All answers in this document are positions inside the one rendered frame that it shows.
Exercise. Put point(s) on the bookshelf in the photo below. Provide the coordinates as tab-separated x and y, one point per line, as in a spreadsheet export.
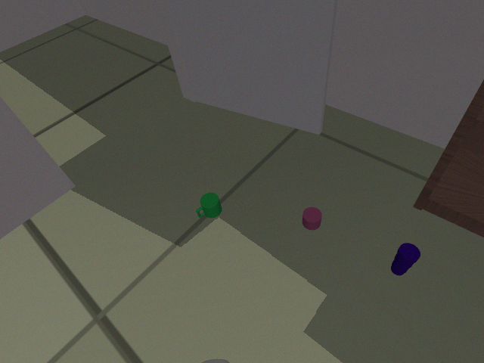
455	189

